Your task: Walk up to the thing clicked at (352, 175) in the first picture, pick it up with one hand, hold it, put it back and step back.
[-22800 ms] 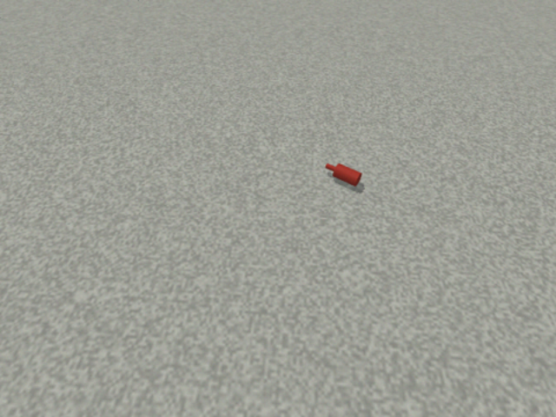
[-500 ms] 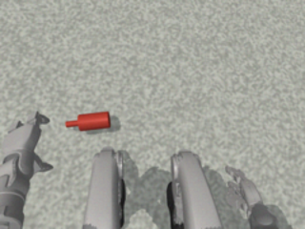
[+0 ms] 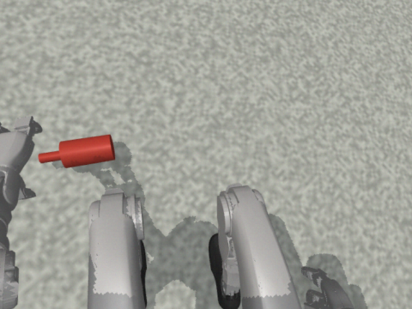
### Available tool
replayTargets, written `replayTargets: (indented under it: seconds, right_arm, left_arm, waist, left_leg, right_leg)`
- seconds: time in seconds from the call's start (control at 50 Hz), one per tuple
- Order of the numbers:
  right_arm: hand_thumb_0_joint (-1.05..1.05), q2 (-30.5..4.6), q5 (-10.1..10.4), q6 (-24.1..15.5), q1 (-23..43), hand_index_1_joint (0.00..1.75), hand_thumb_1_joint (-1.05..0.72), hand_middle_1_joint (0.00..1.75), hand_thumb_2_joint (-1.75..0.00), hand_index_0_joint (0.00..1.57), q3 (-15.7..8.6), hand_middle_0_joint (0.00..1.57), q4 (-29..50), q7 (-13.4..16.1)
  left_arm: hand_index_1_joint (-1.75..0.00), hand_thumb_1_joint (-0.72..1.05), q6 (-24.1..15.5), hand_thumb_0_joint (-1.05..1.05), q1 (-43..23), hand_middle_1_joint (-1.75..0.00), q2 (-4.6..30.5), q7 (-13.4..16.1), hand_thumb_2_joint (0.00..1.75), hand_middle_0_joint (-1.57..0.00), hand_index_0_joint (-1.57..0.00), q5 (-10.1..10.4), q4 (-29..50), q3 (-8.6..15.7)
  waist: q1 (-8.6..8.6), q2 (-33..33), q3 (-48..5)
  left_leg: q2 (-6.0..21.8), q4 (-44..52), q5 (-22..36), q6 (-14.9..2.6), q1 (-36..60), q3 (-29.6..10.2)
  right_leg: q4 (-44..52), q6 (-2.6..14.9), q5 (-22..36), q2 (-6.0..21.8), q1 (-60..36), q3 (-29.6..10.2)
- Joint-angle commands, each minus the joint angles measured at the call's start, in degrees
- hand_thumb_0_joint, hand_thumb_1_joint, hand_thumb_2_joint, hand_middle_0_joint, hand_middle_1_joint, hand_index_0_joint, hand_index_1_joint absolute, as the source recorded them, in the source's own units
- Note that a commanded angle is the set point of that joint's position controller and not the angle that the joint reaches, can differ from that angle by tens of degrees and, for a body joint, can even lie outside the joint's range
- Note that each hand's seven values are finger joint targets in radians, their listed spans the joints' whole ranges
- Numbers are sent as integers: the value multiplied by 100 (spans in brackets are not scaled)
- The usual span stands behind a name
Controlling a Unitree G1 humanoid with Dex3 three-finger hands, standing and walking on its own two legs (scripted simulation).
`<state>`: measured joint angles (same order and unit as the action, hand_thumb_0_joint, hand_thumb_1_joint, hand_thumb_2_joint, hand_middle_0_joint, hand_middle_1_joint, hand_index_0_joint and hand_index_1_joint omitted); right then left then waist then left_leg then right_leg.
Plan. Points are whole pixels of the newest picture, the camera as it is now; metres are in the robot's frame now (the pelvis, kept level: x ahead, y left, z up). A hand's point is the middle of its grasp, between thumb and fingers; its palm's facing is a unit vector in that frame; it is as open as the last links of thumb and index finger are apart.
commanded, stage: rise first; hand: left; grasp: from above
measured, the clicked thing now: (77, 152) +0.46 +0.30 -0.34
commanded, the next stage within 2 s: none
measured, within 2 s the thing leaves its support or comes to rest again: neither
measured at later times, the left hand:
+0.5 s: hand (39, 159) +0.41 +0.33 -0.19, palm faces -0.42 -0.10 -0.90, open 13.6 cm
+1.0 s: hand (47, 156) +0.42 +0.32 -0.21, palm faces -0.42 -0.11 -0.90, open 13.8 cm
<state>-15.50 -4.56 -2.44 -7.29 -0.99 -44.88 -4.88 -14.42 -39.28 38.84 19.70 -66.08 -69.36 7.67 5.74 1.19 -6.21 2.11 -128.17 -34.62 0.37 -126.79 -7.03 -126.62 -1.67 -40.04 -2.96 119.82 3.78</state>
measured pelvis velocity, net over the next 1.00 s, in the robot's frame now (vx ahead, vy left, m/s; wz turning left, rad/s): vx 0.01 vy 0.00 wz -0.04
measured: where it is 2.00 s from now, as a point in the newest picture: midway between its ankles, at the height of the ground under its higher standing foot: (181, 286)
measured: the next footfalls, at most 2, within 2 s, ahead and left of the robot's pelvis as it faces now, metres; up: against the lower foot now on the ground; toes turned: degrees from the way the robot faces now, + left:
none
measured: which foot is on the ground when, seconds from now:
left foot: down 0.00-1.00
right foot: down 0.00-1.00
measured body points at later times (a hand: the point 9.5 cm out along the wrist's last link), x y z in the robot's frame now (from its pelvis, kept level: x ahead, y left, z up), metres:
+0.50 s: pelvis +0.01 +0.00 -0.03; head +0.24 +0.06 +0.36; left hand +0.42 +0.33 -0.14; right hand +0.11 -0.27 -0.15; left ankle +0.10 +0.13 -0.34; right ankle +0.10 -0.12 -0.34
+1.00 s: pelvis +0.01 +0.00 -0.04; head +0.24 +0.06 +0.34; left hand +0.44 +0.33 -0.16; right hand +0.10 -0.27 -0.16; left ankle +0.10 +0.13 -0.34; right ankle +0.10 -0.12 -0.34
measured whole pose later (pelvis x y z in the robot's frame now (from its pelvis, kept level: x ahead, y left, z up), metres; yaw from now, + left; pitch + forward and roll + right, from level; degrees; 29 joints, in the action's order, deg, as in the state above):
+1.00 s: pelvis +0.01 +0.00 -0.04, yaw -3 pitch +32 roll -7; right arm -14.2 -8.1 -2.9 -4.6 2.0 -45.0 -7.0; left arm -12.3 -44.7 41.3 25.0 -68.8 -77.1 9.7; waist 8.7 2.5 -2.5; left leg 3.2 -136.8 -37.5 1.2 -132.2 -9.2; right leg -134.4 -1.6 -41.5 -4.8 125.9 5.1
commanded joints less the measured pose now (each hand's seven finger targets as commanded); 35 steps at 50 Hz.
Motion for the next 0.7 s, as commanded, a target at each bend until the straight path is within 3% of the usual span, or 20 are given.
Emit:
replayTargets:
  seconds: [0.0, 0.2, 0.3, 0.34, 0.68]
  right_arm:
    - [0, -1248, -91, -121, -787, 30, -90, 30, -90, 20, -396, 20, 189, 57]
    - [0, -1142, -190, -105, -699, 30, -90, 30, -90, 20, -325, 20, 120, -10]
    - [0, -1110, -254, -120, -713, 30, -90, 30, -90, 20, -262, 20, 110, -42]
    - [0, -1093, -258, -134, -680, 30, -90, 30, -90, 20, -254, 20, 99, -51]
    - [0, -1122, -330, -101, -737, 30, -90, 30, -90, 20, -179, 20, 102, -90]
  left_arm:
    - [-92, -50, 66, 0, -1603, -90, 1507, 399, 97, -14, -13, -69, 687, 203]
    - [-88, -45, 171, 0, -1713, -88, 1512, 587, 92, -18, -18, -295, 285, 180]
    - [-90, -45, 149, 0, -1896, -89, 1532, 651, 92, -18, -17, -275, 133, 210]
    - [-90, -44, 154, 0, -1822, -90, 1555, 672, 91, -18, -18, -236, 93, 229]
    - [-93, -48, 195, 0, -1844, -93, 1779, 742, 94, -14, -14, -166, 151, 437]
  waist:
    - [-69, -1532, -3666]
    - [8, -1304, -3533]
    - [115, -1211, -3499]
    - [45, -1227, -3503]
    - [125, -1319, -3538]
  left_leg:
    - [-62, 1388, 305, -97, 3564, 347]
    - [-54, 1046, 357, -159, 3131, 350]
    - [-50, 842, 397, -190, 2846, 411]
    - [-47, 788, 441, -195, 2802, 454]
    - [3, 496, 466, -197, 2574, 424]
  right_leg:
    - [1331, 402, 762, -56, -814, 438]
    - [1129, 380, 880, -112, -768, 451]
    - [1095, 362, 939, -140, -858, 446]
    - [1075, 371, 975, -154, -853, 424]
    - [857, 367, 1056, -210, -929, 471]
